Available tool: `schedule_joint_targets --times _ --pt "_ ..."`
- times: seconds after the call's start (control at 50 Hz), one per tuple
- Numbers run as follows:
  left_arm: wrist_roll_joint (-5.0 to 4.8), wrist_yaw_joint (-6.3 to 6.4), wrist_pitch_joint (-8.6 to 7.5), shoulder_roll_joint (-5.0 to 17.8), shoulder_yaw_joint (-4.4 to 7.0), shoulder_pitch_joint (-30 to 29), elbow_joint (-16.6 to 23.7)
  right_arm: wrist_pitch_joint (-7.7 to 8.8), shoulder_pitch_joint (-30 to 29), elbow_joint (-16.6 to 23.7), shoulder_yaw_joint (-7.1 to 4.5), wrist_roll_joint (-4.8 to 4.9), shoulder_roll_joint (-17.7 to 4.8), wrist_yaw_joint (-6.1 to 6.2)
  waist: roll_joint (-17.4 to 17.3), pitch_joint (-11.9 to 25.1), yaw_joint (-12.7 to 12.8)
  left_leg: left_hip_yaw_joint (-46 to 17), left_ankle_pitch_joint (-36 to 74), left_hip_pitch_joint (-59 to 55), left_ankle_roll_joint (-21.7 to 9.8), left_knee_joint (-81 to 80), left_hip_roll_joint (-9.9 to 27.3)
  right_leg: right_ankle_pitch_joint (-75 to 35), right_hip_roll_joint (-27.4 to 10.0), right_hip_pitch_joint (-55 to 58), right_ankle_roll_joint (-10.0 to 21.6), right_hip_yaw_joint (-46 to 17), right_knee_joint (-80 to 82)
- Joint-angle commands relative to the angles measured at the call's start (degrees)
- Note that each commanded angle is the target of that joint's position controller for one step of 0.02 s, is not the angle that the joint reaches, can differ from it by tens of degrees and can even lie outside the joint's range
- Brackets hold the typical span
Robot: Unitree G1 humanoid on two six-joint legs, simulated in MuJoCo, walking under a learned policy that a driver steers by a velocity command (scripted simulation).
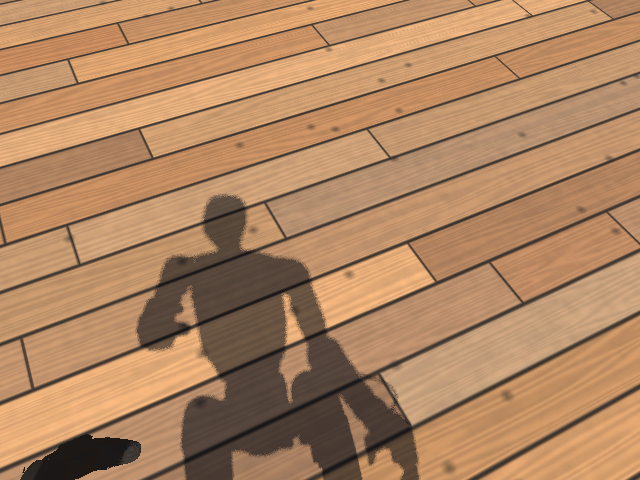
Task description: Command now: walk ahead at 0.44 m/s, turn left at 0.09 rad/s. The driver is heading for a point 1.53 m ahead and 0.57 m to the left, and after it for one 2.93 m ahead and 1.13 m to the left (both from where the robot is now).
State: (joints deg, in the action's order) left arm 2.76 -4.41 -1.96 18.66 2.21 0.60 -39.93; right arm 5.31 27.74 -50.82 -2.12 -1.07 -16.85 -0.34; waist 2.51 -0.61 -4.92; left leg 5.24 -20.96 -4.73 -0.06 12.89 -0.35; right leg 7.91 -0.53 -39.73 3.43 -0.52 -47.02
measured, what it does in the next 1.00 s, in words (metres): walks ahead, turning left: right foot, then left foot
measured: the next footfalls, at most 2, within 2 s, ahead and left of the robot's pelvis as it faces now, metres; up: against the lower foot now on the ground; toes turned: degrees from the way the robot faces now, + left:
right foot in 0.08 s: +0.24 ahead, -0.10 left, +0.00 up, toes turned +1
left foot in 0.52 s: +0.26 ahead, +0.15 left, +0.00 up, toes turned +26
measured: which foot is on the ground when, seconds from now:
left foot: down 0.00-0.08, up 0.10-0.50, down 0.52-1.00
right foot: up 0.00-0.06, down 0.08-0.50, up 0.52-0.98, down 1.00-1.00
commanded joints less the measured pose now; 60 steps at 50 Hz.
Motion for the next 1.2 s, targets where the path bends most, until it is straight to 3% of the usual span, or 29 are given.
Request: schedule_joint_targets --times 0.02,0.06,0.08,0.1,0.12,0.14,0.16,0.2,0.32,0.38,0.46,0.5,0.52,0.54,0.56,0.58,0.6,0.64,0.7,0.78,0.88,0.96,0.98,1.0,1.02,1.04,1.08,1.14,1.2 --pt "-0.1 0.03 -0.91 -0.2 -1.36 4.5 1.5 1.41 -4.8 2.1 -1.07 1.27 -8.3 -0.43 -10.9 -2.0 7.4 -6.3 61.2 16.1 -6.3 1.3 9.1 -8.2 5.5 25.5 0.8 5.6 12.0" --pt "1.36 2.01 -1.57 4.0 -0.05 17.4 -3.1 1.26 -5.1 1.6 -1.16 2.44 -9.4 0.07 -9.0 4.9 14.4 -6.7 59.5 17.4 -3.7 19.6 6.9 -18.1 3.1 42.2 2.9 1.8 19.1" --pt "2.69 3.22 -1.97 8.1 0.82 22.1 -4.0 1.08 -3.8 3.1 -0.65 2.75 -7.2 0.08 -4.2 11.4 15.1 -5.5 33.4 25.5 -2.4 34.2 3.4 -39.4 -8.3 55.1 3.9 -5.6 15.2" --pt "3.04 3.58 -2.22 12.0 1.77 23.7 -2.3 -0.29 6.1 4.1 0.6 4.68 0.0 1.07 10.3 27.3 10.7 -5.3 -18.8 34.7 -1.3 62.4 -3.1 -73.9 -32.2 69.6 12.6 -24.5 8.7" --pt "-0.86 4.08 -1.12 10.0 2.15 22.8 -0.7 -2.05 4.6 3.0 -1.48 3.58 -7.2 2.49 1.0 33.1 12.4 -11.9 -15.9 32.9 -2.3 67.0 -2.3 -72.0 -29.2 64.4 12.7 -22.2 9.3" --pt "-1.95 4.61 -0.64 7.2 1.39 16.3 -0.3 -2.69 1.3 4.1 -1.74 3.21 -6.9 2.41 3.0 24.2 9.5 -10.3 -10.8 36.2 -2.1 65.0 0.0 -58.3 -25.9 56.1 11.2 -16.6 14.8" --pt "-2.03 5.01 -0.48 3.2 0.39 12.0 -0.1 -3.34 -0.5 4.2 -1.64 1.94 -6.0 2.08 2.0 14.8 7.6 -8.3 -7.8 38.4 -1.6 60.8 2.4 -47.2 -22.1 48.1 8.7 -12.2 18.8" --pt "-2.05 5.96 -0.39 0.7 -0.41 10.0 -0.7 -5.53 0.2 3.4 -1.99 0.04 -3.7 0.96 4.5 5.4 4.7 -6.5 -4.6 34.8 0.2 58.2 3.3 -39.6 -18.4 34.5 7.0 -4.7 25.0" --pt "-1.52 6.05 -1.55 -0.1 0.18 4.9 -0.5 -8.64 -4.7 8.4 -2.38 -0.36 0.2 -0.33 6.6 2.5 0.2 -4.0 6.0 31.7 0.5 47.2 4.8 -24.9 -17.5 23.2 7.0 7.5 30.1" --pt "-1.43 5.96 -1.33 1.2 0.96 4.9 -0.4 -9.01 -9.2 10.9 -2.19 -0.13 0.0 -1.87 6.9 2.7 1.3 -1.9 12.7 26.7 -0.9 36.0 4.6 -15.0 -17.4 22.4 4.7 11.2 28.3" --pt "-2.01 5.09 0.23 4.3 2.63 8.1 -0.7 -9.4 -13.9 14.4 -2.95 -0.26 -2.3 -2.25 4.7 1.6 3.5 1.1 5.8 24.6 -2.8 28.3 2.8 -7.1 -21.3 25.7 2.2 11.2 21.8" --pt "-1.92 4.6 1.72 4.5 3.17 12.0 -1.8 -8.46 -10.0 13.6 -3.81 -1.02 -4.0 -1.71 -2.8 3.0 2.2 -1.7 7.6 17.4 -4.7 19.6 1.6 1.7 -18.3 24.7 -1.4 13.9 8.0" --pt "-1.35 4.0 2.54 2.9 2.86 14.8 -0.6 -7.54 -7.6 13.7 -5.43 -1.17 -11.1 -0.46 -19.0 1.9 2.2 -20.0 23.8 14.2 -8.0 10.1 11.7 19.4 -11.3 16.3 -5.3 17.2 -9.2" --pt "-1.14 4.25 3.85 0.9 1.93 12.1 3.8 -7.35 -6.2 14.7 -6.88 -0.09 -17.2 -0.54 -22.9 4.2 2.3 -42.5 32.8 9.9 -18.3 5.7 21.0 36.4 -0.1 2.2 -8.1 7.8 -20.1" --pt "-0.45 4.74 4.31 2.3 1.78 10.3 3.8 -7.39 -4.7 15.1 -7.33 0.9 -16.2 -0.52 -14.2 7.1 0.4 -40.6 25.7 7.5 -20.0 4.3 20.6 32.7 -1.7 0.5 -7.9 0.6 -24.5" --pt "-1.06 5.03 4.01 2.3 1.84 8.5 3.9 -7.65 -7.2 15.2 -6.56 0.55 -14.0 -0.06 -11.8 4.8 1.2 -35.7 20.0 9.5 -19.0 4.9 17.8 27.2 -2.3 -0.2 -7.2 -1.2 -23.9" --pt "-1.4 5.39 3.4 2.0 1.74 7.4 3.5 -8.12 -10.8 15.6 -5.89 0.28 -11.6 0.36 -9.6 1.9 2.9 -30.7 18.0 12.4 -16.3 4.9 14.0 21.0 -3.6 0.6 -6.6 -2.1 -20.6" --pt "-0.47 5.58 3.29 3.1 2.03 8.6 2.5 -8.4 -15.8 17.3 -4.84 0.72 -8.1 0.69 -9.6 3.5 4.7 -25.6 23.9 14.6 -13.5 6.0 9.3 15.4 -3.0 5.2 -6.2 -1.8 -17.9" --pt "-1.04 5.34 4.04 1.9 1.63 9.9 2.0 -7.96 -14.0 17.0 -5.26 0.68 -9.3 0.02 -4.8 6.7 4.6 -25.3 29.2 12.8 -13.1 7.6 8.6 14.7 -1.3 7.1 -6.5 -2.1 -14.0" --pt "-1.54 5.73 4.67 1.5 1.33 10.3 1.5 -7.94 -13.0 16.5 -4.63 -0.03 -8.3 0.21 -7.4 6.8 3.2 -25.9 23.0 13.0 -13.2 6.5 8.8 13.6 -0.9 8.8 -6.2 -1.7 -7.9" --pt "-2.15 5.31 4.96 -0.2 0.45 11.3 -0.2 -7.28 -15.2 15.0 -1.59 -1.31 -3.0 0.29 -8.7 5.7 2.9 -22.2 16.6 19.5 -11.9 4.7 9.1 13.7 -0.9 21.8 -3.9 0.3 3.3" --pt "-2.44 4.55 4.24 1.6 0.96 13.4 -0.4 -7.53 -16.3 13.5 -2.32 -0.47 -7.5 1.65 -7.2 1.8 5.2 -20.7 17.0 20.6 -10.1 9.5 10.0 9.6 2.2 27.3 -1.1 1.6 17.0" --pt "-1.99 4.49 3.66 2.4 1.02 13.1 0.1 -7.45 -15.5 13.2 -2.43 -0.23 -7.6 2.08 -4.8 0.8 5.1 -19.4 17.1 20.7 -8.1 12.5 8.8 6.1 0.8 27.7 0.0 -2.4 22.4" --pt "-1.14 4.52 2.91 5.6 1.57 14.2 0.7 -7.39 -15.3 14.2 -2.18 -0.13 -6.1 2.34 2.7 1.6 4.3 -14.9 13.3 22.3 -5.5 21.5 4.1 0.6 -7.3 28.3 2.1 -15.0 28.1" --pt "-2.22 4.25 2.82 11.3 3.58 13.4 0.5 -7.47 -17.8 16.2 -1.91 -0.1 -5.0 2.38 10.2 -2.7 3.5 -6.0 0.1 29.7 -1.9 27.1 -5.9 -13.5 -15.6 26.3 8.3 -28.0 29.2" --pt "-1.82 3.89 2.77 10.9 4.0 17.5 0.0 -7.48 -19.6 16.6 -1.88 -0.71 -5.5 2.6 10.7 -1.9 6.6 -7.4 -10.5 33.5 -1.1 37.2 -6.2 -18.1 -19.2 28.2 13.0 -34.0 31.4" --pt "-2.21 4.19 3.28 8.4 4.04 16.0 -0.2 -7.41 -19.6 15.9 -1.94 -0.16 -4.6 2.04 3.5 -1.2 5.0 -10.3 -7.2 35.3 0.1 45.1 -4.2 -14.7 -13.3 29.3 11.7 -27.2 29.5" --pt "-2.62 4.38 4.1 6.8 4.42 13.6 0.9 -7.31 -20.0 15.9 -1.56 -0.3 -3.6 1.42 3.9 2.0 4.8 -9.2 -3.0 35.7 2.0 42.3 -3.8 -15.9 -6.6 33.0 8.1 -22.2 27.0" --pt "-2.62 4.23 4.63 7.7 5.42 17.1 0.6 -7.02 -23.2 17.2 -0.88 0.28 -2.6 1.35 4.5 3.6 7.4 -9.0 -3.3 36.0 2.8 35.6 -4.3 -14.4 -6.0 36.4 8.4 -25.3 25.6"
